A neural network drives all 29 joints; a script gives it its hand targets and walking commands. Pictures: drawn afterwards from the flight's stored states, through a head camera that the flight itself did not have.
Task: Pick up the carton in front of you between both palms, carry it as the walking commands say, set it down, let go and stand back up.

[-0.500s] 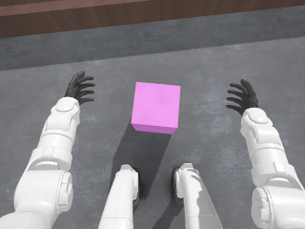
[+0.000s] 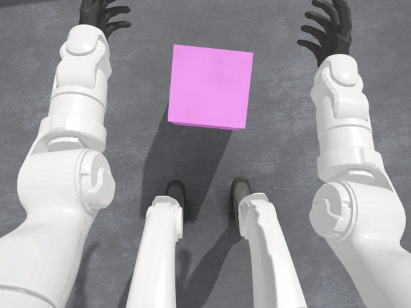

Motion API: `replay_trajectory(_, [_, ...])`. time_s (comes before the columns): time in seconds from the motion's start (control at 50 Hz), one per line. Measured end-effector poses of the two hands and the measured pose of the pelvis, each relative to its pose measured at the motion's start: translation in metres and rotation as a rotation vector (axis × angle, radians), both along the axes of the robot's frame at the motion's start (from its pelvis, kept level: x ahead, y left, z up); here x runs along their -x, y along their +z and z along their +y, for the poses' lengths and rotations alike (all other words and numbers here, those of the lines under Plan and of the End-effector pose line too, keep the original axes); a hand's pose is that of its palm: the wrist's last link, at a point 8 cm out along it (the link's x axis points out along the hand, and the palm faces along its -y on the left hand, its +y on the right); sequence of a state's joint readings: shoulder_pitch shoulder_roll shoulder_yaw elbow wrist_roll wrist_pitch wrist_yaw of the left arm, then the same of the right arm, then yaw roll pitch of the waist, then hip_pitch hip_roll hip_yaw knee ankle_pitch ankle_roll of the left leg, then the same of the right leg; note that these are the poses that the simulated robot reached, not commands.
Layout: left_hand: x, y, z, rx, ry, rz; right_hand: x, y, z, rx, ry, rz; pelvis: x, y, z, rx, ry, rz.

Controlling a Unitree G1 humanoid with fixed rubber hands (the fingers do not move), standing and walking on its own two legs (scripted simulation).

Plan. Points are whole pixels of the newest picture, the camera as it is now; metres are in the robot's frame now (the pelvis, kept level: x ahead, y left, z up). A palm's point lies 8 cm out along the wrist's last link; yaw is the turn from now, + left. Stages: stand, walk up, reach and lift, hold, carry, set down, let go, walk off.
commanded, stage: reach and lift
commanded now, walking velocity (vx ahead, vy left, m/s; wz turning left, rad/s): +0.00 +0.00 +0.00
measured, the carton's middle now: (208, 94) +0.50 -0.01 -0.51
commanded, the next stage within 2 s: none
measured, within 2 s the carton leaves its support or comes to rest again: leaves its support in 1.48 s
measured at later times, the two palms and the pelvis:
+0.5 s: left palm (136, 78) +0.53 +0.18 -0.36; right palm (284, 91) +0.49 -0.20 -0.36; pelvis -0.04 +0.00 -0.21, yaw -1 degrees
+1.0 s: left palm (152, 81) +0.53 +0.15 -0.44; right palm (273, 96) +0.49 -0.19 -0.44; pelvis -0.04 +0.00 -0.27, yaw -1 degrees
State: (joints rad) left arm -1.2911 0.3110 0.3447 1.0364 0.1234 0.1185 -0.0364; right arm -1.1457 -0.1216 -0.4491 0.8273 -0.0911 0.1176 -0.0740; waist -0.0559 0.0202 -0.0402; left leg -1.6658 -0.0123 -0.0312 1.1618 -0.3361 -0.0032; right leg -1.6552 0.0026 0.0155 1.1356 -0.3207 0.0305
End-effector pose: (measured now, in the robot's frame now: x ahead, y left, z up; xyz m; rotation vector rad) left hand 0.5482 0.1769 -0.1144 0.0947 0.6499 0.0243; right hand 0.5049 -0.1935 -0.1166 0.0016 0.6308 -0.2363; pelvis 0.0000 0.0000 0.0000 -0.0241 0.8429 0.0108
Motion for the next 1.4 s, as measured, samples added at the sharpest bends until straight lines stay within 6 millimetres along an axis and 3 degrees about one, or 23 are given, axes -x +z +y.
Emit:
replay_trajectory(0.12, [0.014,-0.065,0.001,-0.001,0.022,0.035,0.012,-0.061,-0.002,0.006,-0.006,0.045,-0.004,-0.04,0.0,0.006,0.0,0.071])
replay_trajectory(0.32, [0.027,-0.181,0.005,-0.023,0.033,0.028,0.023,-0.175,-0.012,0.01,-0.005,0.055,0.019,-0.14,-0.001,0.011,-0.01,0.049])
replay_trajectory(0.5, [0.023,-0.244,0.0,-0.015,0.041,0.03,0.018,-0.243,-0.005,-0.001,0.004,0.068,0.044,-0.213,-0.003,0.009,-0.01,-0.071])
replay_trajectory(0.72, [0.027,-0.317,-0.005,-0.011,0.041,0.072,0.018,-0.312,0.0,0.003,0.023,0.112,0.049,-0.255,-0.004,0.011,-0.011,-0.178])
replay_trajectory(0.82, [0.024,-0.329,-0.007,-0.015,0.022,0.073,0.016,-0.324,0.003,-0.008,0.016,0.117,0.044,-0.264,-0.003,0.011,-0.01,-0.202])
replay_trajectory(1.04, [0.016,-0.323,-0.025,0.002,-0.005,0.051,0.02,-0.322,0.001,-0.006,0.006,0.102,0.038,-0.267,-0.002,0.018,-0.012,-0.18])
replay_trajectory(1.16, [0.023,-0.323,-0.027,-0.003,-0.015,0.065,0.021,-0.32,0.01,-0.02,0.025,0.101,0.043,-0.264,-0.002,0.015,-0.012,-0.183])
replay_trajectory(1.26, [0.023,-0.322,-0.04,0.0,-0.029,0.067,0.017,-0.317,0.03,-0.037,0.051,0.091,0.048,-0.262,-0.002,0.016,-0.009,-0.201])
replay_trajectory(1.4, [0.018,-0.317,-0.043,-0.016,-0.039,0.095,0.013,-0.316,0.028,-0.043,0.022,0.108,0.049,-0.266,-0.001,0.019,-0.007,-0.232])
